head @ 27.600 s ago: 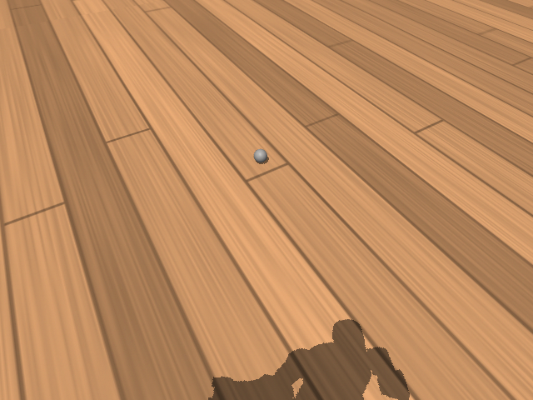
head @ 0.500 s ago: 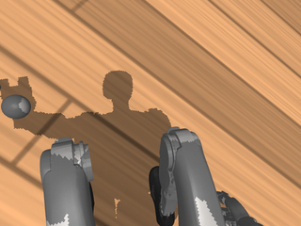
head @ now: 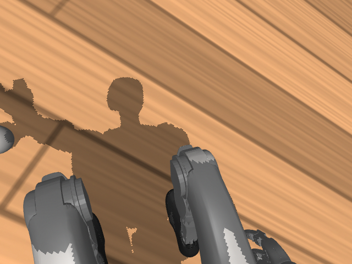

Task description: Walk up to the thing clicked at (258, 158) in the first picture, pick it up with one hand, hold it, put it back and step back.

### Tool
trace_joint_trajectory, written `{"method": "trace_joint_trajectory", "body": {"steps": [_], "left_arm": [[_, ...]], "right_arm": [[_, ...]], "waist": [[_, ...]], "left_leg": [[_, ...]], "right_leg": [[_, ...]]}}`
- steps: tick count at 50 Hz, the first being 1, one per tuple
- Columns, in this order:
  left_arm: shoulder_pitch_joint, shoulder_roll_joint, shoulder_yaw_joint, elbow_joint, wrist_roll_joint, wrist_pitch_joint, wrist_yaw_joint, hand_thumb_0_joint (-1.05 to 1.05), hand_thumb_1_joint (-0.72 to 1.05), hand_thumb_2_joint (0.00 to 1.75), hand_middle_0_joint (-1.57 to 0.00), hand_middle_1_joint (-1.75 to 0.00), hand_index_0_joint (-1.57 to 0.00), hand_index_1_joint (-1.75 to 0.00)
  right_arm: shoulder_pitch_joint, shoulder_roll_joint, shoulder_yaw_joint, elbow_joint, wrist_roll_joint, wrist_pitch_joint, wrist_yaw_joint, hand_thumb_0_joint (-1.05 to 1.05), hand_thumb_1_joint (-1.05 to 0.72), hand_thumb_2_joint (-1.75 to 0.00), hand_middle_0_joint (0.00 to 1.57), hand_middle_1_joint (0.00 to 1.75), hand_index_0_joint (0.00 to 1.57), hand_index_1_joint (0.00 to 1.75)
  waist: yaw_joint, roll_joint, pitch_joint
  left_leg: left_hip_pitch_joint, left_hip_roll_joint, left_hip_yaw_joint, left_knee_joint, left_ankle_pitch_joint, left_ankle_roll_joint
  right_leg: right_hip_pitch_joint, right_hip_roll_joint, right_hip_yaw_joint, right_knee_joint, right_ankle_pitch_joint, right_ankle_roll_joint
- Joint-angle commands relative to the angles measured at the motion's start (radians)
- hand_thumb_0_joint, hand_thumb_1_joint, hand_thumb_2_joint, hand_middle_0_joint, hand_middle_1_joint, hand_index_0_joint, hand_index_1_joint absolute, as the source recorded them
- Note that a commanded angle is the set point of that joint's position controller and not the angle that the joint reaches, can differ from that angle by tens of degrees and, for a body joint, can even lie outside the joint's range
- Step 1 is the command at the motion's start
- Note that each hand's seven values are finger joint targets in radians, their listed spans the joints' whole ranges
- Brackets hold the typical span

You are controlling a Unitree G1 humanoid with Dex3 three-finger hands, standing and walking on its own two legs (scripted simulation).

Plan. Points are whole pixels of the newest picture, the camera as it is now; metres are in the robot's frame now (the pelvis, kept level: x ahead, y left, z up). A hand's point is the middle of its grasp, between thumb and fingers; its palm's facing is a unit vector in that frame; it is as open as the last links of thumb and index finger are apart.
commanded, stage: close in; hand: left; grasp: from above
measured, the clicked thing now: out of the picture +0.43 +0.35 -0.29
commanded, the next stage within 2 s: rest palm in 0.10 s
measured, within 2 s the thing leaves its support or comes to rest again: neither
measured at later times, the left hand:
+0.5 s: hand out of the picture +0.41 +0.35 -0.24, palm faces -0.41 -0.13 -0.90, open 14.1 cm
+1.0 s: hand out of the picture +0.42 +0.34 -0.26, palm faces -0.47 -0.17 -0.86, open 14.3 cm
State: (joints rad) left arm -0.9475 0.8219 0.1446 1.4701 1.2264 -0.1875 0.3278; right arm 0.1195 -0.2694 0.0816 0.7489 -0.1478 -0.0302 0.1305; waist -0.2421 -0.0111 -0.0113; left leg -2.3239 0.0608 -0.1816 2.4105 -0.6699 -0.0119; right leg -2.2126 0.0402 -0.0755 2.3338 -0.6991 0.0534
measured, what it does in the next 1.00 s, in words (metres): stands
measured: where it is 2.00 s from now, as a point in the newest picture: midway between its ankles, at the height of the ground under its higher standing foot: (142, 247)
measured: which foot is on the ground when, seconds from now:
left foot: down 0.00-1.00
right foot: down 0.00-1.00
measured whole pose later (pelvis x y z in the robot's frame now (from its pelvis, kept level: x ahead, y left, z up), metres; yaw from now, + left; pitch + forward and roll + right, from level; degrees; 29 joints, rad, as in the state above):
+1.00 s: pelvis +0.01 +0.00 -0.04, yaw -3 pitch +28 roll -11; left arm -0.88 0.97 0.23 1.62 1.30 -0.35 0.54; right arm 0.07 -0.30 0.20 0.76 -0.29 -0.12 0.19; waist -0.28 -0.12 0.11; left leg -2.36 0.05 -0.27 2.56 -0.71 -0.04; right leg -2.24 0.06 -0.13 2.44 -0.71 0.06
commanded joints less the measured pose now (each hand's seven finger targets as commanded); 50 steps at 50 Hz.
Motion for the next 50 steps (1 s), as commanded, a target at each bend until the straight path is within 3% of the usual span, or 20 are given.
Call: {"method": "trace_joint_trajectory", "body": {"steps": [1,2,5,9,12,15,18,21,24,26,29,31,32,34,38,39,40,46,48,50], "left_arm": [[-0.080,0.307,0.035,-0.085,-0.043,-0.061,-0.024,0.00,-0.52,0.95,-0.07,-1.07,-0.09,-1.04],[-0.060,0.311,0.049,-0.093,-0.049,-0.088,-0.019,0.00,-0.51,0.94,-0.07,-1.07,-0.09,-1.04],[-0.119,0.342,0.081,-0.175,-0.023,-0.177,0.014,0.00,-0.50,0.93,-0.06,-1.05,-0.09,-1.02],[-0.211,0.307,0.057,-0.207,0.028,-0.258,0.112,0.00,-0.51,0.95,-0.06,-1.03,-0.08,-1.01],[-0.195,0.308,0.072,-0.181,0.070,-0.263,0.192,0.00,-0.54,0.99,-0.06,-0.98,-0.06,-0.98],[-0.232,0.276,0.041,-0.098,0.104,-0.231,0.253,0.00,-0.53,1.00,-0.06,-0.98,-0.05,-0.98],[-0.238,0.305,0.057,-0.042,0.133,-0.175,0.302,0.00,-0.53,1.01,-0.06,-0.97,-0.05,-0.98],[-0.280,0.297,0.042,0.025,0.131,-0.122,0.317,0.00,-0.53,1.00,-0.06,-0.99,-0.06,-0.99],[-0.264,0.334,0.057,0.060,0.125,-0.080,0.313,0.00,-0.53,1.00,-0.06,-0.98,-0.05,-0.98],[-0.234,0.320,0.037,0.080,0.110,-0.056,0.298,0.00,-0.52,0.98,-0.06,-1.00,-0.06,-0.99],[-0.185,0.366,0.085,0.091,0.081,-0.037,0.274,0.00,-0.52,0.97,-0.06,-0.99,-0.06,-0.99],[-0.186,0.309,0.042,0.073,0.059,-0.039,0.245,0.00,-0.54,0.98,-0.06,-0.99,-0.05,-0.99],[-0.192,0.362,0.068,0.075,0.054,-0.039,0.237,0.00,-0.52,0.96,-0.05,-1.00,-0.06,-0.99],[-0.143,0.394,0.096,0.053,0.036,-0.051,0.220,0.00,-0.54,0.98,-0.06,-0.99,-0.05,-0.99],[-0.144,0.387,0.105,0.017,0.018,-0.092,0.204,0.00,-0.56,1.00,-0.06,-0.97,-0.04,-0.98],[-0.130,0.405,0.118,0.021,0.018,-0.104,0.206,0.00,-0.57,1.01,-0.06,-0.96,-0.04,-0.97],[-0.139,0.382,0.091,0.025,0.018,-0.118,0.202,0.00,-0.56,1.01,-0.06,-0.95,-0.04,-0.96],[-0.137,0.442,0.129,0.028,0.047,-0.170,0.246,0.00,-0.56,1.03,-0.07,-0.95,-0.05,-0.97],[-0.171,0.385,0.075,0.036,0.057,-0.176,0.259,0.00,-0.57,1.03,-0.07,-0.94,-0.04,-0.96],[-0.152,0.414,0.086,0.068,0.069,-0.171,0.276,0.00,-0.56,1.03,-0.07,-0.95,-0.05,-0.97]], "right_arm": [[0.149,-0.250,-0.059,-0.039,-0.006,0.008,-0.006,0.00,-0.90,-0.89,0.20,0.30,0.20,0.30],[0.144,-0.252,-0.060,-0.035,-0.005,0.011,-0.006,0.00,-0.90,-0.89,0.20,0.30,0.20,0.30],[0.147,-0.261,-0.054,-0.023,-0.026,0.015,-0.003,0.00,-0.90,-0.89,0.20,0.30,0.20,0.30],[0.138,-0.264,-0.054,0.001,-0.050,0.008,0.001,0.00,-0.89,-0.89,0.20,0.30,0.20,0.30],[0.126,-0.281,-0.065,0.015,-0.069,-0.004,-0.001,0.00,-0.89,-0.90,0.20,0.30,0.20,0.30],[0.112,-0.283,-0.063,0.035,-0.082,-0.020,0.002,0.00,-0.89,-0.90,0.20,0.30,0.20,0.30],[0.109,-0.283,-0.056,0.054,-0.097,-0.035,0.006,0.00,-0.89,-0.90,0.20,0.30,0.20,0.30],[0.095,-0.286,-0.040,0.050,-0.112,-0.059,0.020,0.00,-0.89,-0.90,0.20,0.30,0.20,0.30],[0.091,-0.293,-0.027,0.041,-0.116,-0.072,0.026,0.00,-0.89,-0.90,0.20,0.30,0.20,0.30],[0.074,-0.285,-0.019,0.032,-0.114,-0.082,0.033,0.00,-0.89,-0.90,0.20,0.30,0.20,0.30],[0.076,-0.296,-0.013,0.015,-0.119,-0.088,0.037,0.00,-0.89,-0.90,0.20,0.30,0.20,0.30],[0.062,-0.281,-0.006,-0.005,-0.118,-0.095,0.042,0.00,-0.89,-0.90,0.20,0.30,0.20,0.30],[0.082,-0.291,-0.004,0.003,-0.120,-0.097,0.043,0.00,-0.89,-0.90,0.20,0.30,0.20,0.30],[0.088,-0.295,-0.005,0.001,-0.114,-0.094,0.042,0.00,-0.89,-0.90,0.20,0.30,0.20,0.30],[0.109,-0.301,0.006,-0.006,-0.120,-0.089,0.047,0.00,-0.89,-0.90,0.20,0.30,0.20,0.30],[0.107,-0.304,0.007,-0.002,-0.117,-0.084,0.045,0.00,-0.89,-0.90,0.20,0.30,0.20,0.30],[0.099,-0.301,0.013,-0.014,-0.117,-0.086,0.045,0.00,-0.89,-0.90,0.20,0.30,0.20,0.30],[0.114,-0.315,0.028,0.007,-0.133,-0.080,0.049,0.00,-0.89,-0.90,0.20,0.30,0.20,0.30],[0.101,-0.312,0.034,0.003,-0.145,-0.088,0.056,0.00,-0.89,-0.90,0.20,0.30,0.20,0.30],[0.089,-0.323,0.034,0.003,-0.147,-0.096,0.057,0.00,-0.89,-0.90,0.20,0.30,0.20,0.30]], "waist": [[0.057,0.139,-0.615],[0.067,0.144,-0.602],[0.053,0.216,-0.614],[0.016,0.299,-0.610],[0.012,0.356,-0.605],[-0.011,0.369,-0.591],[0.002,0.393,-0.602],[-0.030,0.391,-0.572],[-0.026,0.373,-0.562],[-0.017,0.381,-0.561],[-0.016,0.350,-0.584],[-0.024,0.353,-0.574],[-0.034,0.340,-0.568],[-0.009,0.329,-0.589],[-0.025,0.316,-0.586],[-0.020,0.323,-0.585],[-0.030,0.309,-0.570],[-0.031,0.321,-0.568],[-0.051,0.333,-0.530],[-0.044,0.328,-0.526]], "left_leg": [[0.386,-0.044,0.129,-0.202,0.152,0.058],[0.392,-0.044,0.125,-0.206,0.141,0.052],[0.457,-0.039,0.111,-0.189,0.154,0.038],[0.519,-0.030,0.098,-0.170,0.130,0.021],[0.575,-0.028,0.094,-0.175,0.123,0.011],[0.569,-0.025,0.091,-0.165,0.122,0.007],[0.576,-0.029,0.096,-0.162,0.140,0.006],[0.540,-0.028,0.093,-0.150,0.124,0.009],[0.503,-0.026,0.094,-0.138,0.119,0.016],[0.491,-0.027,0.094,-0.137,0.122,0.018],[0.479,-0.026,0.090,-0.124,0.166,0.025],[0.474,-0.027,0.091,-0.124,0.165,0.025],[0.460,-0.022,0.088,-0.108,0.167,0.028],[0.455,-0.022,0.085,-0.110,0.177,0.029],[0.455,-0.019,0.079,-0.100,0.197,0.028],[0.451,-0.019,0.076,-0.102,0.193,0.027],[0.439,-0.018,0.074,-0.094,0.179,0.029],[0.453,-0.013,0.068,-0.079,0.193,0.025],[0.457,-0.013,0.068,-0.079,0.167,0.021],[0.457,-0.010,0.067,-0.075,0.160,0.020]], "right_leg": [[0.399,0.023,-0.073,-0.246,0.220,-0.067],[0.376,0.025,-0.076,-0.238,0.203,-0.071],[0.337,0.026,-0.094,-0.218,0.204,-0.077],[0.246,0.027,-0.108,-0.190,0.175,-0.082],[0.183,0.022,-0.128,-0.161,0.157,-0.081],[0.140,0.025,-0.137,-0.150,0.163,-0.083],[0.129,0.026,-0.142,-0.129,0.181,-0.080],[0.125,0.028,-0.153,-0.114,0.183,-0.078],[0.144,0.032,-0.151,-0.118,0.191,-0.075],[0.149,0.035,-0.148,-0.108,0.198,-0.077],[0.203,0.037,-0.150,-0.106,0.242,-0.072],[0.218,0.038,-0.147,-0.113,0.244,-0.072],[0.233,0.040,-0.148,-0.114,0.252,-0.069],[0.270,0.043,-0.140,-0.119,0.257,-0.072],[0.301,0.042,-0.147,-0.121,0.281,-0.067],[0.303,0.046,-0.147,-0.123,0.275,-0.068],[0.292,0.045,-0.148,-0.124,0.264,-0.067],[0.307,0.050,-0.151,-0.118,0.277,-0.065],[0.274,0.050,-0.160,-0.115,0.254,-0.066],[0.268,0.055,-0.158,-0.115,0.245,-0.068]]}}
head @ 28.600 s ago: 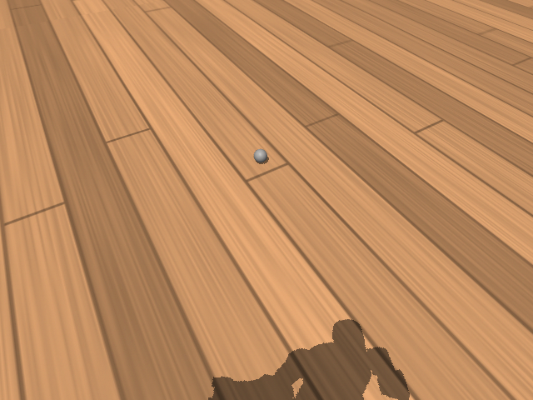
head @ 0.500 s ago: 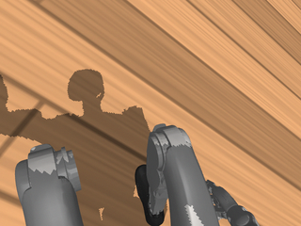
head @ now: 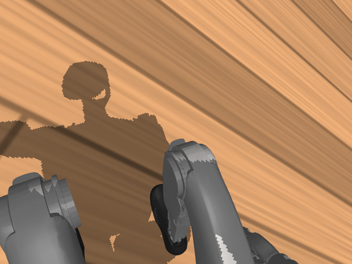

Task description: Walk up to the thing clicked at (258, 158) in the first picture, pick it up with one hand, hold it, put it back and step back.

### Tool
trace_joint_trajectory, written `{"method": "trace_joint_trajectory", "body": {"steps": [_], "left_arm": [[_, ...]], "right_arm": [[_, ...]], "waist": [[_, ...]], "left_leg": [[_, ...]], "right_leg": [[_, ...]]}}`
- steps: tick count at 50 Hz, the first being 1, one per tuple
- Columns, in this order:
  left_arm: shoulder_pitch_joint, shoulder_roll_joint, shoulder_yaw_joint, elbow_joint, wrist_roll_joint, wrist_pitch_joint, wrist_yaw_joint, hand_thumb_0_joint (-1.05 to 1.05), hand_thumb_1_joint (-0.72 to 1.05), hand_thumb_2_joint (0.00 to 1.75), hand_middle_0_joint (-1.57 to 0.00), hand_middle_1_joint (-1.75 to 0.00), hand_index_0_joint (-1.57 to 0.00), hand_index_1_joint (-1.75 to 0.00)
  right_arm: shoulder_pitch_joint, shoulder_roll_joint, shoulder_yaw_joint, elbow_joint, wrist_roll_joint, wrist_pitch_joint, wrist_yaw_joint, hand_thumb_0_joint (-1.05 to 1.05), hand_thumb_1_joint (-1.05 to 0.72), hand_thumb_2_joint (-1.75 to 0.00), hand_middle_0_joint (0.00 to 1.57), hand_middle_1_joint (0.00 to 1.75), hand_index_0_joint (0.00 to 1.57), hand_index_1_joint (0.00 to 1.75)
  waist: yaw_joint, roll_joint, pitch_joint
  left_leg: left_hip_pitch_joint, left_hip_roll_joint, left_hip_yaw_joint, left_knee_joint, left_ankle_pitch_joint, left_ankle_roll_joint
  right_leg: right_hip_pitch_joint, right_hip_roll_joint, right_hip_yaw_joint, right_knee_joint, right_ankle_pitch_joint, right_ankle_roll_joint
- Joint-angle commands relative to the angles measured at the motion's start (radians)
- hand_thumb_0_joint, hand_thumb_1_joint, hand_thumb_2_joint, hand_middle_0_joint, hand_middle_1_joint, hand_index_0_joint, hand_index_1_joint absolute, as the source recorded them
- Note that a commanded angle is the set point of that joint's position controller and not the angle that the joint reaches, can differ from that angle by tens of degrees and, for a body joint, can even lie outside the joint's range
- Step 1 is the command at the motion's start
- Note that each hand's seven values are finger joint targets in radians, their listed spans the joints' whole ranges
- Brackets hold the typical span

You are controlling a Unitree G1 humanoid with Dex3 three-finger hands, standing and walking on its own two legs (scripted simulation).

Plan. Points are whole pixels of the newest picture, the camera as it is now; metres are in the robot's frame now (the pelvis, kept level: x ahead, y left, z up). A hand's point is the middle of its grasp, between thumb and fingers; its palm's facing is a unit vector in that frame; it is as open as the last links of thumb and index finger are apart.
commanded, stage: rest palm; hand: left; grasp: from above
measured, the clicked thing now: out of the picture +0.41 +0.38 -0.26
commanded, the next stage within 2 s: close in 0.54 s
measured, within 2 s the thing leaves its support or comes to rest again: neither
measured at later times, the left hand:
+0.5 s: hand out of the picture +0.39 +0.37 -0.24, palm faces -0.45 -0.19 -0.87, open 14.2 cm
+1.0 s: hand out of the picture +0.40 +0.37 -0.24, palm faces -0.42 -0.18 -0.89, open 13.0 cm
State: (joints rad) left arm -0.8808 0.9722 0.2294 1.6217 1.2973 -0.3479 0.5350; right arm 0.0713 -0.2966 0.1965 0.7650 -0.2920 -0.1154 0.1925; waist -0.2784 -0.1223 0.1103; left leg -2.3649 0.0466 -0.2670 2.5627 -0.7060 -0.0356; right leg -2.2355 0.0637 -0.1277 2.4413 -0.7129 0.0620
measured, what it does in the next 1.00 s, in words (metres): stands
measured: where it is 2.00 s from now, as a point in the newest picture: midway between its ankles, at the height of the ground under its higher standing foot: (127, 249)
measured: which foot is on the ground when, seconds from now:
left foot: down 0.00-1.00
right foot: down 0.00-1.00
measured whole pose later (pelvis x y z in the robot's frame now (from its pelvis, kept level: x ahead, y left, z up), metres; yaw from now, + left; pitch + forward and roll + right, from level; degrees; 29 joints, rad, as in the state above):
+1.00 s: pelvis +0.00 +0.01 -0.01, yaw -2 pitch +25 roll -14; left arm -0.92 1.02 0.19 1.70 1.31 -0.29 0.63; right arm 0.02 -0.32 0.26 0.73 -0.32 -0.21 0.23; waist -0.30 -0.16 0.13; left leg -2.37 0.05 -0.30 2.61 -0.71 -0.01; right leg -2.22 0.08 -0.15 2.45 -0.71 0.07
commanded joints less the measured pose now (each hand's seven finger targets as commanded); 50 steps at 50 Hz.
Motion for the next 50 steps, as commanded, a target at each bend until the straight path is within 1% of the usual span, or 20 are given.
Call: {"method": "trace_joint_trajectory", "body": {"steps": [1,3,7,10,11,12,14,17,21,26,30,31,32,36,38,41,43,46,47,50], "left_arm": [[-0.238,0.268,0.006,-0.104,-0.002,-0.010,0.079,0.00,-0.55,1.03,-0.07,-0.94,-0.05,-0.96],[-0.203,0.270,0.013,-0.091,0.004,0.001,0.099,0.00,-0.55,1.03,-0.07,-0.95,-0.05,-0.97],[-0.241,0.247,-0.016,-0.067,0.014,0.031,0.122,0.00,-0.54,1.01,-0.06,-0.96,-0.05,-0.97],[-0.233,0.258,-0.006,-0.071,0.009,0.052,0.134,0.00,-0.53,1.01,-0.07,-0.97,-0.06,-0.98],[-0.241,0.235,-0.034,-0.038,0.013,0.062,0.132,0.00,-0.54,1.02,-0.07,-0.97,-0.05,-0.98],[-0.239,0.238,-0.018,-0.046,0.005,0.066,0.134,0.00,-0.53,1.00,-0.06,-0.98,-0.05,-0.99],[-0.265,0.227,-0.041,-0.046,0.004,0.075,0.126,0.00,-0.54,0.99,-0.06,-0.98,-0.06,-0.99],[-0.238,0.286,0.009,-0.034,-0.010,0.079,0.130,0.00,-0.52,0.98,-0.06,-0.99,-0.06,-0.99],[-0.259,0.256,-0.019,-0.017,-0.016,0.076,0.106,0.00,-0.53,0.99,-0.06,-0.99,-0.06,-1.00],[-0.211,0.271,-0.013,-0.030,-0.026,0.054,0.086,0.00,-0.52,1.00,-0.07,-1.00,-0.07,-1.01],[-0.222,0.272,-0.027,-0.038,-0.019,0.030,0.086,0.00,-0.51,1.00,-0.07,-1.02,-0.07,-1.02],[-0.202,0.288,-0.001,-0.050,-0.018,0.024,0.094,0.00,-0.51,1.00,-0.07,-1.02,-0.07,-1.02],[-0.225,0.288,-0.011,-0.039,-0.017,0.020,0.100,0.00,-0.50,1.02,-0.07,-1.02,-0.07,-1.02],[-0.224,0.300,-0.010,-0.052,0.001,0.009,0.127,0.00,-0.40,0.92,-0.12,-1.01,-0.13,-0.99],[-0.233,0.282,-0.031,-0.039,0.003,0.019,0.133,0.00,-0.39,0.90,-0.13,-1.00,-0.14,-0.98],[-0.216,0.309,-0.003,-0.040,0.001,0.031,0.153,0.00,-0.35,0.88,-0.16,-0.97,-0.17,-0.95],[-0.249,0.284,-0.035,-0.044,0.000,0.043,0.146,0.00,-0.33,0.87,-0.16,-0.97,-0.18,-0.95],[-0.248,0.326,-0.008,-0.032,-0.001,0.061,0.141,0.00,-0.29,0.86,-0.20,-0.95,-0.22,-0.93],[-0.257,0.285,-0.041,-0.033,-0.005,0.067,0.132,0.00,-0.28,0.84,-0.21,-0.95,-0.23,-0.92],[-0.233,0.331,-0.004,0.000,-0.018,0.075,0.124,0.00,-0.26,0.79,-0.22,-0.92,-0.25,-0.89]], "right_arm": [[0.142,-0.302,-0.079,-0.008,-0.004,-0.014,-0.005,0.00,-0.88,-0.90,0.20,0.30,0.20,0.30],[0.127,-0.301,-0.077,-0.007,-0.010,-0.018,-0.002,0.00,-0.88,-0.90,0.20,0.30,0.20,0.30],[0.115,-0.306,-0.073,-0.007,-0.015,-0.036,0.009,0.00,-0.89,-0.90,0.20,0.30,0.20,0.30],[0.098,-0.310,-0.073,-0.010,-0.012,-0.041,0.008,0.00,-0.89,-0.90,0.20,0.30,0.20,0.30],[0.100,-0.304,-0.068,-0.007,-0.014,-0.049,0.013,0.00,-0.89,-0.90,0.20,0.30,0.20,0.30],[0.097,-0.312,-0.071,-0.009,-0.020,-0.051,0.014,0.00,-0.89,-0.90,0.20,0.30,0.20,0.30],[0.096,-0.305,-0.068,-0.011,-0.015,-0.061,0.017,0.00,-0.89,-0.90,0.20,0.30,0.20,0.30],[0.103,-0.320,-0.067,-0.011,-0.010,-0.065,0.014,0.00,-0.89,-0.90,0.20,0.30,0.20,0.30],[0.111,-0.307,-0.057,-0.015,-0.017,-0.067,0.021,0.00,-0.89,-0.90,0.20,0.30,0.20,0.30],[0.106,-0.311,-0.050,-0.021,-0.012,-0.068,0.021,0.00,-0.89,-0.90,0.20,0.30,0.20,0.30],[0.094,-0.315,-0.042,-0.032,-0.017,-0.063,0.024,0.00,-0.89,-0.90,0.20,0.30,0.20,0.30],[0.095,-0.317,-0.042,-0.031,-0.015,-0.058,0.022,0.00,-0.89,-0.90,0.20,0.30,0.20,0.30],[0.092,-0.316,-0.033,-0.031,-0.018,-0.060,0.025,0.00,-0.89,-0.90,0.20,0.30,0.20,0.30],[0.081,-0.319,-0.024,-0.027,-0.028,-0.063,0.029,0.00,-0.88,-0.90,0.20,0.30,0.20,0.30],[0.082,-0.336,-0.034,-0.036,-0.025,-0.073,0.031,0.00,-0.88,-0.90,0.20,0.30,0.20,0.30],[0.088,-0.338,-0.032,-0.024,-0.029,-0.074,0.029,0.00,-0.88,-0.90,0.20,0.30,0.20,0.30],[0.083,-0.336,-0.031,-0.030,-0.032,-0.081,0.032,0.00,-0.88,-0.90,0.20,0.30,0.20,0.30],[0.089,-0.343,-0.037,-0.030,-0.021,-0.089,0.034,0.00,-0.88,-0.90,0.20,0.30,0.20,0.30],[0.073,-0.338,-0.035,-0.041,-0.021,-0.093,0.035,0.00,-0.88,-0.90,0.20,0.30,0.20,0.30],[0.101,-0.338,-0.023,-0.036,-0.019,-0.092,0.035,0.00,-0.88,-0.90,0.20,0.30,0.20,0.30]], "waist": [[-0.012,0.445,-0.649],[0.009,0.460,-0.652],[-0.014,0.482,-0.628],[0.003,0.486,-0.659],[-0.015,0.483,-0.623],[-0.017,0.470,-0.634],[-0.027,0.484,-0.626],[-0.016,0.464,-0.638],[-0.048,0.470,-0.613],[-0.031,0.484,-0.635],[-0.039,0.492,-0.609],[-0.022,0.486,-0.633],[-0.039,0.483,-0.609],[-0.040,0.490,-0.610],[-0.042,0.490,-0.598],[-0.032,0.498,-0.613],[-0.039,0.506,-0.596],[-0.034,0.504,-0.593],[-0.035,0.502,-0.589],[-0.043,0.460,-0.579]], "left_leg": [[0.504,0.002,0.151,-0.230,0.199,0.043],[0.509,0.003,0.149,-0.247,0.188,0.038],[0.511,0.004,0.148,-0.243,0.188,0.038],[0.518,0.006,0.145,-0.250,0.191,0.038],[0.505,0.006,0.148,-0.239,0.184,0.039],[0.498,0.007,0.145,-0.242,0.189,0.040],[0.506,0.006,0.145,-0.236,0.181,0.041],[0.496,0.007,0.139,-0.237,0.203,0.042],[0.491,0.008,0.132,-0.229,0.199,0.042],[0.522,0.009,0.129,-0.232,0.227,0.038],[0.511,0.011,0.128,-0.237,0.197,0.036],[0.517,0.013,0.122,-0.242,0.214,0.035],[0.510,0.011,0.121,-0.234,0.205,0.035],[0.513,0.016,0.117,-0.230,0.215,0.034],[0.511,0.016,0.124,-0.219,0.216,0.037],[0.521,0.015,0.120,-0.235,0.208,0.033],[0.514,0.016,0.119,-0.238,0.189,0.032],[0.504,0.016,0.121,-0.234,0.178,0.033],[0.498,0.016,0.120,-0.232,0.175,0.035],[0.473,0.014,0.118,-0.224,0.192,0.042]], "right_leg": [[0.288,0.029,-0.115,-0.219,0.262,-0.075],[0.286,0.033,-0.117,-0.219,0.244,-0.081],[0.256,0.034,-0.128,-0.201,0.253,-0.081],[0.269,0.038,-0.125,-0.207,0.259,-0.083],[0.256,0.035,-0.124,-0.203,0.260,-0.080],[0.271,0.038,-0.128,-0.211,0.265,-0.077],[0.263,0.035,-0.124,-0.205,0.261,-0.078],[0.290,0.033,-0.127,-0.205,0.279,-0.076],[0.283,0.032,-0.135,-0.196,0.279,-0.074],[0.310,0.035,-0.135,-0.198,0.296,-0.075],[0.303,0.038,-0.142,-0.199,0.273,-0.075],[0.320,0.041,-0.144,-0.202,0.284,-0.077],[0.289,0.037,-0.154,-0.184,0.280,-0.074],[0.301,0.042,-0.151,-0.190,0.287,-0.074],[0.294,0.042,-0.143,-0.195,0.292,-0.071],[0.292,0.043,-0.152,-0.194,0.278,-0.075],[0.270,0.043,-0.153,-0.193,0.263,-0.076],[0.273,0.041,-0.147,-0.192,0.254,-0.075],[0.267,0.043,-0.143,-0.193,0.252,-0.077],[0.292,0.040,-0.148,-0.201,0.275,-0.069]]}}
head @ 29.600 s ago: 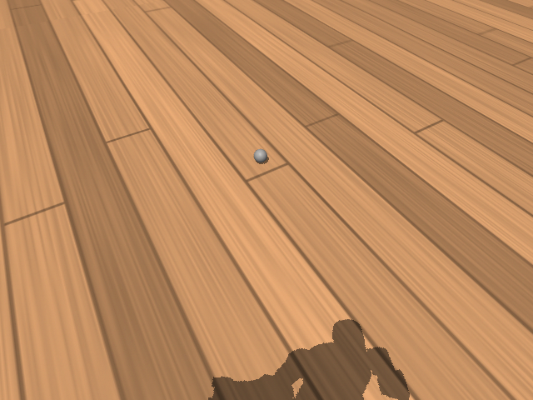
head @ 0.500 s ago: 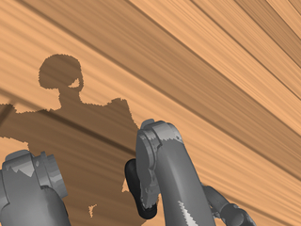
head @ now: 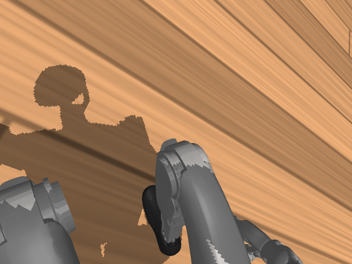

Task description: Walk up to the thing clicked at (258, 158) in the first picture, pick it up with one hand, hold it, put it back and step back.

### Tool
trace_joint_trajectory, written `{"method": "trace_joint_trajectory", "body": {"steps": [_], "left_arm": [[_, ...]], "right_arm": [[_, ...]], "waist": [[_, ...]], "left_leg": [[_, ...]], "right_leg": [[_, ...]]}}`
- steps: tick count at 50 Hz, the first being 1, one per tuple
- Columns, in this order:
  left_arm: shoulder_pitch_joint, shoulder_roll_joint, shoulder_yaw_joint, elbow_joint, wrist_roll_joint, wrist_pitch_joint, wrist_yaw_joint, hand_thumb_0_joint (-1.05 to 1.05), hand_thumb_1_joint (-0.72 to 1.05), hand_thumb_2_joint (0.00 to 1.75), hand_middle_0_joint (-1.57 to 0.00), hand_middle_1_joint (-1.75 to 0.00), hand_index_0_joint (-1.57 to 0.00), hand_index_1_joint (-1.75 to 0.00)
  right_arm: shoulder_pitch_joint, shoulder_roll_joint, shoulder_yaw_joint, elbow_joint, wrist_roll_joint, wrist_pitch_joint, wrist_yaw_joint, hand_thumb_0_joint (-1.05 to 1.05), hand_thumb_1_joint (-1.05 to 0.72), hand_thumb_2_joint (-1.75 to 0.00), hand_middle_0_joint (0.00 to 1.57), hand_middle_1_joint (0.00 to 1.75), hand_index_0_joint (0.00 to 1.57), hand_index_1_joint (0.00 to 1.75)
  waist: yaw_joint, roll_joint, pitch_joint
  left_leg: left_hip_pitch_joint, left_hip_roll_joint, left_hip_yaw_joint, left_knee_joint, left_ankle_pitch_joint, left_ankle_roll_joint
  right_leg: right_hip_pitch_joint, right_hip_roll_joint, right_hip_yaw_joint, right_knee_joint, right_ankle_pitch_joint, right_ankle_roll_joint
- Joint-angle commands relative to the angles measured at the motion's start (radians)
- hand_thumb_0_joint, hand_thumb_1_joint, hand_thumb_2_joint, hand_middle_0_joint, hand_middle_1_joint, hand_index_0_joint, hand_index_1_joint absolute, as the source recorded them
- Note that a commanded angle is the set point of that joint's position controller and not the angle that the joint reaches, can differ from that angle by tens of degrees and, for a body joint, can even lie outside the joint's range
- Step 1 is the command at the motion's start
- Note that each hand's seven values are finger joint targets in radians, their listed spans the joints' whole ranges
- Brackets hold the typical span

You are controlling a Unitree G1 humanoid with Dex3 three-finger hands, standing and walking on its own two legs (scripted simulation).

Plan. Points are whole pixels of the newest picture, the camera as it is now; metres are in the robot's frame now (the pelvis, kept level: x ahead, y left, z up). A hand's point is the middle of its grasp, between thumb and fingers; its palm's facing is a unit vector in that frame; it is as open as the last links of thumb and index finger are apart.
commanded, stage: close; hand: left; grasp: from above
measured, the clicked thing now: out of the picture +0.40 +0.38 -0.25
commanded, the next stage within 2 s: settle in 1.18 s
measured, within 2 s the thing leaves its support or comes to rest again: leaves its support in 1.56 s
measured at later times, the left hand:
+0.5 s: hand out of the picture +0.38 +0.38 -0.24, palm faces -0.44 -0.20 -0.88, open 10.9 cm
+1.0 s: hand out of the picture +0.38 +0.38 -0.24, palm faces -0.44 -0.21 -0.87, open 9.4 cm
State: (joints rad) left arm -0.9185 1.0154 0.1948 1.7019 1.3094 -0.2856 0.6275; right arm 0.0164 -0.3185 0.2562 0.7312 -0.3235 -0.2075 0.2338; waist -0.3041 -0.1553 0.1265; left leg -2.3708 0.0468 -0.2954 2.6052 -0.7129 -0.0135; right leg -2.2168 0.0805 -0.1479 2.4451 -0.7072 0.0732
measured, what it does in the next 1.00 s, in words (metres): stands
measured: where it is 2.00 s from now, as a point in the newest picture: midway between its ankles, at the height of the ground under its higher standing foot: (120, 253)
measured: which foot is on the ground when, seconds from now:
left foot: down 0.00-1.00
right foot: down 0.00-1.00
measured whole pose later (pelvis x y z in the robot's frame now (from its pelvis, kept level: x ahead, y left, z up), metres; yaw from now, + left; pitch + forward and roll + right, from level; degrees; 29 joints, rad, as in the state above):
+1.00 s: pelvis +0.00 +0.00 +0.00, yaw +0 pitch +25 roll -14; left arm -0.90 1.04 0.20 1.69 1.28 -0.31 0.59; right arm 0.02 -0.32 0.28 0.72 -0.32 -0.20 0.24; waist -0.30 -0.16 0.15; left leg -2.37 0.04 -0.30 2.61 -0.71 -0.01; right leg -2.21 0.08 -0.15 2.44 -0.70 0.08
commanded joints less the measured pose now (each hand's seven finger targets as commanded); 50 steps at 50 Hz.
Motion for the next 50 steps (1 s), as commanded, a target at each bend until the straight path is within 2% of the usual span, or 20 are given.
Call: {"method": "trace_joint_trajectory", "body": {"steps": [1,5,6,7,8,9,17,20,23,25,32,34,35,37,39,42,44,46,48,50], "left_arm": [[-0.177,0.272,0.027,-0.079,-0.031,0.015,0.022,0.00,-0.24,0.77,-0.23,-0.90,-0.26,-0.87],[-0.196,0.234,-0.009,-0.092,-0.048,0.008,-0.007,0.00,-0.21,0.74,-0.26,-0.90,-0.29,-0.86],[-0.210,0.248,-0.005,-0.101,-0.057,0.001,-0.009,0.00,-0.20,0.74,-0.26,-0.89,-0.29,-0.86],[-0.182,0.259,0.005,-0.115,-0.051,-0.003,-0.011,0.00,-0.19,0.73,-0.27,-0.87,-0.30,-0.84],[-0.171,0.291,0.041,-0.133,-0.051,-0.011,-0.007,0.00,-0.18,0.73,-0.28,-0.87,-0.31,-0.84],[-0.171,0.261,0.009,-0.111,-0.043,-0.016,-0.011,0.00,-0.18,0.74,-0.29,-0.86,-0.32,-0.83],[-0.177,0.259,0.016,-0.113,-0.030,-0.044,0.017,0.00,-0.06,0.73,-0.38,-0.83,-0.40,-0.81],[-0.178,0.238,-0.001,-0.096,-0.020,-0.045,0.018,0.00,0.01,0.70,-0.42,-0.83,-0.45,-0.79],[-0.182,0.265,0.014,-0.121,-0.024,-0.046,0.031,0.00,0.07,0.67,-0.46,-0.81,-0.49,-0.77],[-0.183,0.250,-0.007,-0.107,-0.015,-0.038,0.027,0.00,0.08,0.65,-0.46,-0.80,-0.50,-0.76],[-0.159,0.296,0.054,-0.137,-0.022,-0.012,0.049,0.00,0.14,0.59,-0.50,-0.76,-0.55,-0.72],[-0.177,0.266,0.024,-0.122,-0.020,-0.003,0.034,0.00,0.17,0.59,-0.52,-0.76,-0.57,-0.71],[-0.172,0.277,0.043,-0.106,-0.031,0.000,0.031,0.00,0.18,0.58,-0.53,-0.75,-0.58,-0.71],[-0.188,0.257,0.009,-0.097,-0.030,0.001,0.017,0.00,0.21,0.56,-0.55,-0.75,-0.60,-0.70],[-0.167,0.280,0.036,-0.107,-0.036,-0.004,0.008,0.00,0.27,0.57,-0.60,-0.74,-0.65,-0.69],[-0.156,0.250,0.007,-0.086,-0.041,-0.016,-0.011,0.00,0.32,0.58,-0.64,-0.75,-0.69,-0.70],[-0.154,0.267,0.020,-0.106,-0.047,-0.027,-0.008,0.00,0.37,0.60,-0.68,-0.75,-0.72,-0.70],[-0.141,0.237,-0.008,-0.076,-0.042,-0.031,-0.018,0.00,0.40,0.59,-0.71,-0.74,-0.75,-0.69],[-0.147,0.264,0.016,-0.101,-0.046,-0.040,-0.009,0.00,0.45,0.60,-0.75,-0.73,-0.79,-0.68],[-0.149,0.255,0.004,-0.093,-0.037,-0.039,-0.008,0.00,0.47,0.61,-0.77,-0.72,-0.81,-0.68]], "right_arm": [[0.159,-0.325,-0.096,-0.003,0.013,0.003,-0.009,0.00,-0.88,-0.90,0.20,0.30,0.20,0.30],[0.145,-0.319,-0.093,-0.019,0.014,0.002,-0.008,0.00,-0.89,-0.90,0.20,0.30,0.20,0.30],[0.138,-0.322,-0.092,-0.022,0.018,0.000,-0.009,0.00,-0.89,-0.90,0.20,0.30,0.20,0.30],[0.139,-0.327,-0.096,-0.022,0.019,0.001,-0.009,0.00,-0.89,-0.90,0.20,0.30,0.20,0.30],[0.154,-0.324,-0.092,-0.013,0.021,0.009,-0.012,0.00,-0.88,-0.90,0.20,0.30,0.20,0.30],[0.140,-0.316,-0.089,-0.016,0.019,0.009,-0.008,0.00,-0.89,-0.90,0.20,0.30,0.20,0.30],[0.138,-0.317,-0.079,-0.008,0.014,0.017,-0.006,0.00,-0.88,-0.90,0.20,0.30,0.20,0.30],[0.149,-0.319,-0.077,-0.009,0.002,0.010,-0.001,0.00,-0.88,-0.90,0.20,0.30,0.20,0.30],[0.135,-0.314,-0.074,-0.003,0.006,0.008,-0.004,0.00,-0.88,-0.90,0.20,0.30,0.20,0.30],[0.136,-0.325,-0.084,-0.009,0.007,0.002,-0.001,0.00,-0.88,-0.90,0.20,0.30,0.20,0.30],[0.153,-0.329,-0.088,-0.013,0.010,0.004,-0.002,0.00,-0.88,-0.90,0.20,0.30,0.20,0.30],[0.132,-0.321,-0.095,-0.007,0.014,0.002,-0.001,0.00,-0.88,-0.90,0.20,0.30,0.20,0.30],[0.139,-0.324,-0.091,-0.007,0.013,0.001,-0.002,0.00,-0.88,-0.90,0.20,0.30,0.20,0.30],[0.145,-0.326,-0.091,-0.012,0.012,-0.003,0.001,0.00,-0.88,-0.90,0.20,0.30,0.20,0.30],[0.152,-0.325,-0.086,-0.010,0.014,-0.001,0.000,0.00,-0.88,-0.89,0.20,0.30,0.20,0.30],[0.143,-0.321,-0.081,-0.016,0.014,0.001,0.001,0.00,-0.88,-0.89,0.20,0.30,0.20,0.30],[0.141,-0.326,-0.081,-0.011,0.016,0.008,-0.005,0.00,-0.88,-0.90,0.20,0.30,0.20,0.30],[0.135,-0.317,-0.073,-0.021,0.011,0.006,-0.002,0.00,-0.88,-0.90,0.20,0.30,0.20,0.30],[0.138,-0.315,-0.067,-0.018,0.013,0.012,-0.006,0.00,-0.88,-0.89,0.20,0.30,0.20,0.30],[0.147,-0.310,-0.064,-0.018,0.008,0.011,-0.002,0.00,-0.88,-0.90,0.20,0.30,0.20,0.30]], "waist": [[-0.011,0.498,-0.610],[-0.020,0.518,-0.594],[-0.020,0.511,-0.592],[-0.008,0.526,-0.614],[0.001,0.540,-0.634],[-0.011,0.538,-0.621],[-0.016,0.505,-0.589],[-0.034,0.522,-0.581],[-0.018,0.504,-0.607],[-0.022,0.522,-0.590],[0.002,0.537,-0.636],[-0.006,0.536,-0.607],[-0.008,0.525,-0.602],[-0.027,0.545,-0.569],[-0.013,0.531,-0.583],[-0.020,0.516,-0.569],[-0.007,0.523,-0.597],[-0.020,0.490,-0.575],[-0.007,0.501,-0.598],[-0.015,0.499,-0.591]], "left_leg": [[0.489,0.014,0.149,-0.272,0.206,0.020],[0.499,0.014,0.144,-0.281,0.193,0.016],[0.494,0.015,0.141,-0.280,0.183,0.017],[0.529,0.014,0.140,-0.289,0.206,0.011],[0.531,0.015,0.135,-0.296,0.228,0.008],[0.534,0.017,0.135,-0.285,0.226,0.006],[0.500,0.018,0.138,-0.276,0.207,0.013],[0.524,0.017,0.136,-0.273,0.217,0.010],[0.500,0.019,0.137,-0.270,0.192,0.014],[0.515,0.019,0.140,-0.269,0.194,0.011],[0.516,0.019,0.141,-0.278,0.235,0.011],[0.500,0.019,0.142,-0.269,0.215,0.009],[0.502,0.018,0.137,-0.273,0.216,0.010],[0.494,0.016,0.140,-0.274,0.196,0.009],[0.503,0.015,0.134,-0.282,0.205,0.009],[0.494,0.014,0.137,-0.283,0.191,0.011],[0.501,0.014,0.134,-0.288,0.201,0.009],[0.494,0.015,0.136,-0.275,0.197,0.013],[0.491,0.014,0.135,-0.280,0.194,0.013],[0.497,0.017,0.139,-0.270,0.214,0.013]], "right_leg": [[0.283,0.025,-0.121,-0.209,0.272,-0.081],[0.276,0.027,-0.123,-0.208,0.255,-0.085],[0.267,0.025,-0.129,-0.208,0.251,-0.083],[0.282,0.025,-0.131,-0.202,0.264,-0.086],[0.299,0.025,-0.137,-0.199,0.279,-0.086],[0.280,0.024,-0.133,-0.186,0.279,-0.088],[0.273,0.027,-0.136,-0.204,0.271,-0.083],[0.266,0.027,-0.144,-0.193,0.280,-0.080],[0.286,0.030,-0.132,-0.211,0.257,-0.082],[0.264,0.026,-0.132,-0.194,0.260,-0.084],[0.296,0.030,-0.130,-0.197,0.289,-0.085],[0.256,0.028,-0.128,-0.186,0.270,-0.086],[0.254,0.028,-0.139,-0.188,0.273,-0.083],[0.243,0.024,-0.134,-0.182,0.262,-0.085],[0.264,0.026,-0.139,-0.193,0.264,-0.083],[0.264,0.024,-0.138,-0.194,0.253,-0.083],[0.275,0.027,-0.139,-0.200,0.258,-0.084],[0.273,0.027,-0.138,-0.199,0.260,-0.080],[0.292,0.030,-0.133,-0.205,0.256,-0.082],[0.300,0.029,-0.130,-0.201,0.275,-0.081]]}}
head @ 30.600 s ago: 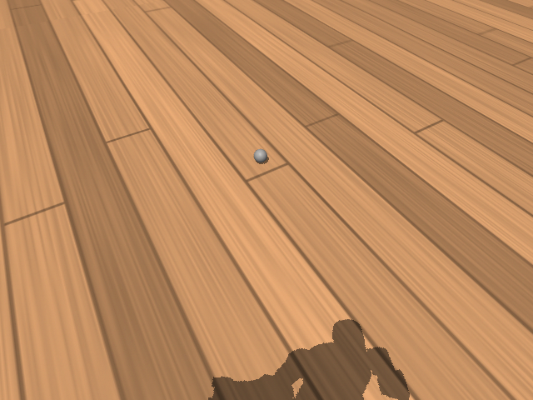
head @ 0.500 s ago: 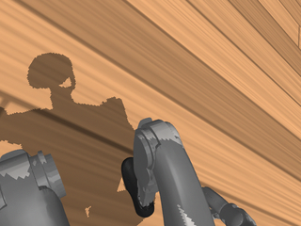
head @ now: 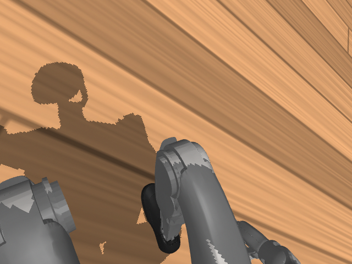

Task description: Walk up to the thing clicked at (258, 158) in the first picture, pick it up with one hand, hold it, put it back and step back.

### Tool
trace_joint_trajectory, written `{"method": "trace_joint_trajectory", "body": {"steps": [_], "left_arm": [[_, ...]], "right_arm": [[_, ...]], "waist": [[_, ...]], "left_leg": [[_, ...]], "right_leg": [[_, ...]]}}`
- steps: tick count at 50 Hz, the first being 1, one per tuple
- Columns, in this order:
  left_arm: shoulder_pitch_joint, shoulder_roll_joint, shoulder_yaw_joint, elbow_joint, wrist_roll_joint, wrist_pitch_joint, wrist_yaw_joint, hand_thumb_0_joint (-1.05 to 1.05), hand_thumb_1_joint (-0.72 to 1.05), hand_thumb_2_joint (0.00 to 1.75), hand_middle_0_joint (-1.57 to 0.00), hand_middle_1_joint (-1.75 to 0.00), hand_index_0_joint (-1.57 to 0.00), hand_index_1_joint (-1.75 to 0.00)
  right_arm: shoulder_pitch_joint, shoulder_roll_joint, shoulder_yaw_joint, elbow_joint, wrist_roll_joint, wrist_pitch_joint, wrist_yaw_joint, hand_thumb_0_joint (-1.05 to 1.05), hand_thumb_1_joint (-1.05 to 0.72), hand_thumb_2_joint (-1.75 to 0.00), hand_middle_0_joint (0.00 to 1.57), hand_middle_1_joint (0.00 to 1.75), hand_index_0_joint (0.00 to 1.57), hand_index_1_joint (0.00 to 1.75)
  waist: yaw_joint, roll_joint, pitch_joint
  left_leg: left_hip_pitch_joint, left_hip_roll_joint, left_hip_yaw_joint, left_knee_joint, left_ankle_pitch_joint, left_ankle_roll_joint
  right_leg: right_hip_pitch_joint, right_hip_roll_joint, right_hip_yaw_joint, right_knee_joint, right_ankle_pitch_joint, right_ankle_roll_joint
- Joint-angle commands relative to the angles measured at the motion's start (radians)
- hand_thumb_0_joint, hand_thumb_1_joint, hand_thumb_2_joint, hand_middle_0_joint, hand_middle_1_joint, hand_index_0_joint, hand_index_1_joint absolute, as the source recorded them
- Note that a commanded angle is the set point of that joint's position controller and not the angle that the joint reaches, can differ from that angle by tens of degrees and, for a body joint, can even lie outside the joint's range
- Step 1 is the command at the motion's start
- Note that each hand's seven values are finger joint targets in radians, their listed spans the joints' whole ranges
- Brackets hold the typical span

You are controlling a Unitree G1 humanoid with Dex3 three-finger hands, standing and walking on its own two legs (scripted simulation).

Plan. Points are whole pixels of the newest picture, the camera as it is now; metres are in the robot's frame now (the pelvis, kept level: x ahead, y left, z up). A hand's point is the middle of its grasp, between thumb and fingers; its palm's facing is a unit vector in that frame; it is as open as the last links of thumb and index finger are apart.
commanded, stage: close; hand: left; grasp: from above
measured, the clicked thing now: out of the picture +0.40 +0.38 -0.25
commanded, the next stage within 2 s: settle in 0.18 s
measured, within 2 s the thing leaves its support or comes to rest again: leaves its support in 0.56 s
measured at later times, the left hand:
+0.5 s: hand out of the picture +0.39 +0.38 -0.24, palm faces -0.43 -0.21 -0.88, open 9.3 cm
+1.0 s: hand out of the picture +0.38 +0.39 -0.14, palm faces -0.45 -0.15 -0.88, open 9.3 cm
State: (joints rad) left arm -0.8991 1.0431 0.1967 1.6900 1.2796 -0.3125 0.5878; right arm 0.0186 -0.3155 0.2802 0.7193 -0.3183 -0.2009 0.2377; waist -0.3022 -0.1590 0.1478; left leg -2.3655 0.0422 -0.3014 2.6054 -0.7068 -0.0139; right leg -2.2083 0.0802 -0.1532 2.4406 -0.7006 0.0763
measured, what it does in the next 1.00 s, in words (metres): stands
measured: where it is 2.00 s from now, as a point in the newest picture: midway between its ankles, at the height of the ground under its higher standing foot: (120, 251)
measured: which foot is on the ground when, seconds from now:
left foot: down 0.00-1.00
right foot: down 0.00-1.00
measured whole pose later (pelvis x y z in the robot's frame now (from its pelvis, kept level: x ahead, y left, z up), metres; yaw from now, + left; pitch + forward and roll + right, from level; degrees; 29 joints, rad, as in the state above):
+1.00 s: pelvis +0.00 -0.01 +0.03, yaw +4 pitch +30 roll -11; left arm -0.84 0.84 0.12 1.34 1.21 -0.24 0.31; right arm 0.07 -0.30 0.11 0.71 -0.17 -0.09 0.22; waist -0.19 -0.04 0.00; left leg -2.35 0.04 -0.21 2.47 -0.66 -0.01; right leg -2.21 0.04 -0.10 2.37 -0.70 0.06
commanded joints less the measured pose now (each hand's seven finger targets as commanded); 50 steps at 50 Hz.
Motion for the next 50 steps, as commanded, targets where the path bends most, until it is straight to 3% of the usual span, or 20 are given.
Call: {"method": "trace_joint_trajectory", "body": {"steps": [1,7,8,9,14,18,20,22,26,27,28,29,32,33,36,38,40,46,47,50], "left_arm": [[-0.173,0.234,0.008,-0.087,-0.008,-0.014,0.037,0.00,0.49,0.62,-0.79,-0.71,-0.83,-0.67],[-0.178,0.238,0.018,-0.107,-0.006,-0.013,0.048,0.00,0.57,0.61,-0.85,-0.68,-0.89,-0.64],[-0.188,0.225,-0.005,-0.095,0.005,-0.009,0.045,0.00,0.60,0.60,-0.87,-0.68,-0.91,-0.65],[-0.202,0.242,0.021,-0.132,-0.008,-0.013,0.050,0.00,0.63,0.63,-0.90,-0.69,-0.93,-0.66],[-0.201,0.206,-0.016,-0.080,0.006,-0.004,0.048,0.00,0.72,0.69,-0.97,-0.71,-1.00,-0.68],[-0.210,0.230,-0.016,-0.126,0.009,0.003,0.037,0.00,0.64,0.72,-0.97,-0.74,-1.00,-0.70],[-0.196,0.252,0.011,-0.133,0.002,0.010,0.033,0.00,0.65,0.74,-0.98,-0.74,-1.01,-0.70],[-0.181,0.269,0.046,-0.179,-0.010,0.013,0.028,0.00,0.65,0.76,-0.98,-0.75,-1.01,-0.72],[-0.187,0.264,0.059,-0.234,-0.009,0.023,0.015,0.00,0.66,0.74,-0.99,-0.74,-1.02,-0.71],[-0.184,0.249,0.058,-0.281,-0.012,0.024,0.010,0.00,0.66,0.73,-0.98,-0.72,-1.02,-0.69],[-0.178,0.278,0.090,-0.308,-0.009,0.027,0.007,0.00,0.67,0.74,-1.00,-0.72,-1.03,-0.69],[-0.180,0.253,0.079,-0.344,-0.018,0.028,-0.001,0.00,0.70,0.72,-1.01,-0.72,-1.04,-0.69],[-0.203,0.151,0.007,-0.356,-0.038,0.044,-0.040,0.00,0.68,0.71,-0.99,-0.72,-1.03,-0.68],[-0.210,0.213,0.055,-0.413,-0.041,0.042,-0.044,0.00,0.69,0.72,-1.00,-0.72,-1.03,-0.69],[-0.152,0.170,0.043,-0.450,-0.047,0.062,-0.087,0.00,0.72,0.72,-1.04,-0.71,-1.07,-0.68],[-0.186,0.079,-0.021,-0.477,-0.074,0.068,-0.120,0.00,0.74,0.71,-1.03,-0.72,-1.07,-0.69],[-0.188,0.096,-0.018,-0.441,-0.074,0.082,-0.149,0.00,0.74,0.72,-1.04,-0.74,-1.08,-0.70],[-0.212,0.070,-0.041,-0.512,-0.095,0.073,-0.239,0.00,0.75,0.76,-1.08,-0.74,-1.11,-0.71],[-0.212,0.063,-0.045,-0.505,-0.094,0.070,-0.248,0.00,0.75,0.75,-1.08,-0.74,-1.11,-0.71],[-0.222,0.087,-0.027,-0.536,-0.094,0.054,-0.262,0.00,0.75,0.76,-1.09,-0.73,-1.12,-0.71]], "right_arm": [[0.141,-0.313,-0.084,-0.003,0.003,0.007,-0.007,0.00,-0.88,-0.90,0.20,0.30,0.20,0.30],[0.140,-0.312,-0.085,-0.005,0.004,0.009,-0.013,0.00,-0.88,-0.90,0.20,0.30,0.20,0.30],[0.145,-0.312,-0.090,-0.005,0.004,0.007,-0.010,0.00,-0.88,-0.90,0.20,0.30,0.20,0.30],[0.141,-0.318,-0.094,-0.004,0.006,0.007,-0.012,0.00,-0.88,-0.89,0.20,0.30,0.20,0.30],[0.138,-0.313,-0.086,-0.004,0.001,0.003,-0.006,0.00,-0.88,-0.89,0.20,0.30,0.20,0.30],[0.139,-0.337,-0.107,-0.010,0.005,-0.002,-0.008,0.00,-0.90,-0.90,0.20,0.30,0.20,0.30],[0.151,-0.315,-0.092,-0.003,0.011,0.000,-0.004,0.00,-0.90,-0.90,0.20,0.30,0.20,0.30],[0.149,-0.313,-0.106,-0.002,0.015,0.004,-0.008,0.00,-0.90,-0.90,0.20,0.30,0.20,0.30],[0.164,-0.313,-0.134,-0.003,0.022,0.011,-0.006,0.00,-0.90,-0.90,0.20,0.30,0.20,0.30],[0.160,-0.322,-0.154,-0.005,0.029,0.014,-0.009,0.00,-0.90,-0.90,0.20,0.30,0.20,0.30],[0.175,-0.317,-0.162,0.005,0.033,0.021,-0.009,0.00,-0.90,-0.90,0.20,0.30,0.20,0.30],[0.170,-0.315,-0.169,-0.009,0.037,0.024,-0.008,0.00,-0.90,-0.90,0.20,0.30,0.20,0.30],[0.165,-0.299,-0.186,-0.020,0.056,0.022,-0.002,0.00,-0.90,-0.90,0.20,0.30,0.20,0.30],[0.182,-0.311,-0.200,-0.011,0.067,0.028,-0.006,0.00,-0.90,-0.90,0.20,0.30,0.20,0.30],[0.199,-0.296,-0.230,-0.012,0.090,0.043,-0.004,0.00,-0.90,-0.90,0.20,0.30,0.20,0.30],[0.212,-0.274,-0.234,-0.006,0.108,0.057,-0.001,0.00,-0.90,-0.90,0.20,0.30,0.20,0.30],[0.218,-0.277,-0.244,-0.012,0.124,0.067,-0.006,0.00,-0.90,-0.90,0.20,0.30,0.20,0.30],[0.234,-0.252,-0.254,-0.014,0.157,0.110,-0.020,0.00,-0.91,-0.90,0.20,0.30,0.20,0.30],[0.239,-0.249,-0.256,-0.018,0.160,0.114,-0.023,0.00,-0.91,-0.90,0.20,0.30,0.20,0.30],[0.244,-0.241,-0.258,-0.023,0.171,0.134,-0.037,0.00,-0.90,-0.90,0.20,0.30,0.20,0.30]], "waist": [[-0.017,0.501,-0.613],[-0.010,0.504,-0.633],[-0.025,0.514,-0.604],[-0.011,0.530,-0.627],[-0.034,0.519,-0.585],[-0.019,0.568,-0.628],[-0.012,0.561,-0.635],[0.018,0.578,-0.681],[0.012,0.603,-0.692],[0.031,0.614,-0.724],[0.041,0.638,-0.751],[0.050,0.649,-0.765],[0.030,0.599,-0.698],[0.058,0.637,-0.757],[0.090,0.632,-0.823],[0.077,0.617,-0.813],[0.079,0.536,-0.758],[0.101,0.473,-0.789],[0.092,0.457,-0.781],[0.111,0.443,-0.807]], "left_leg": [[0.488,0.020,0.142,-0.270,0.203,0.015],[0.485,0.022,0.141,-0.269,0.199,0.014],[0.478,0.022,0.147,-0.262,0.184,0.015],[0.496,0.022,0.139,-0.284,0.192,0.009],[0.494,0.021,0.134,-0.276,0.188,0.009],[0.527,0.022,0.142,-0.280,0.208,0.007],[0.517,0.018,0.143,-0.283,0.218,0.008],[0.538,0.018,0.146,-0.291,0.234,0.005],[0.536,0.018,0.154,-0.287,0.228,0.005],[0.550,0.017,0.158,-0.293,0.246,0.003],[0.556,0.016,0.163,-0.292,0.259,0.003],[0.565,0.013,0.164,-0.304,0.265,0.001],[0.526,0.007,0.169,-0.317,0.210,0.007],[0.555,0.006,0.166,-0.335,0.218,0.004],[0.598,0.004,0.177,-0.347,0.250,0.004],[0.575,-0.001,0.188,-0.354,0.248,0.008],[0.521,-0.005,0.189,-0.366,0.205,0.020],[0.521,-0.013,0.209,-0.383,0.182,0.032],[0.516,-0.014,0.210,-0.384,0.172,0.034],[0.519,-0.017,0.219,-0.391,0.178,0.035]], "right_leg": [[0.281,0.031,-0.129,-0.197,0.268,-0.083],[0.280,0.031,-0.127,-0.201,0.263,-0.083],[0.268,0.030,-0.120,-0.197,0.255,-0.084],[0.265,0.031,-0.135,-0.196,0.252,-0.086],[0.243,0.028,-0.141,-0.184,0.255,-0.084],[0.260,0.030,-0.126,-0.194,0.266,-0.087],[0.264,0.024,-0.131,-0.183,0.275,-0.087],[0.273,0.025,-0.127,-0.187,0.282,-0.089],[0.256,0.021,-0.120,-0.185,0.280,-0.093],[0.258,0.023,-0.110,-0.188,0.289,-0.095],[0.274,0.022,-0.103,-0.188,0.301,-0.097],[0.263,0.018,-0.105,-0.189,0.300,-0.098],[0.207,0.014,-0.102,-0.203,0.259,-0.097],[0.218,0.010,-0.099,-0.203,0.259,-0.103],[0.229,0.003,-0.082,-0.214,0.276,-0.104],[0.226,0.000,-0.073,-0.231,0.282,-0.103],[0.206,-0.004,-0.066,-0.255,0.246,-0.101],[0.254,-0.009,-0.036,-0.297,0.218,-0.102],[0.258,-0.009,-0.031,-0.310,0.205,-0.102],[0.285,-0.010,-0.022,-0.326,0.199,-0.104]]}}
